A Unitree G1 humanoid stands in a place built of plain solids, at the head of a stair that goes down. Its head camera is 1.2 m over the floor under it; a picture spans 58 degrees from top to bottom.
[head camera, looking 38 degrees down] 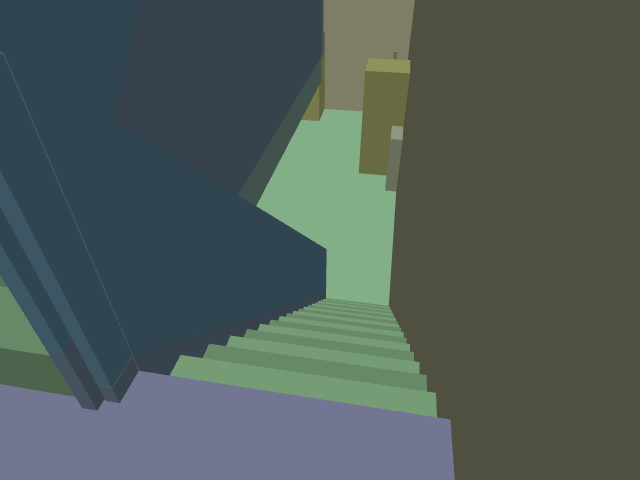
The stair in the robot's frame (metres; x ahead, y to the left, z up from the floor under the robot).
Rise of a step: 0.20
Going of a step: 0.22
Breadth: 0.99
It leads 10 degrees to the right of straight ahead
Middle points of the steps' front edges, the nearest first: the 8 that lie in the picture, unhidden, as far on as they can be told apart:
0.76 0.10 0.00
0.98 0.06 -0.20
1.20 0.03 -0.41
1.41 -0.01 -0.61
1.63 -0.05 -0.81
1.85 -0.09 -1.01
2.06 -0.12 -1.22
2.28 -0.16 -1.42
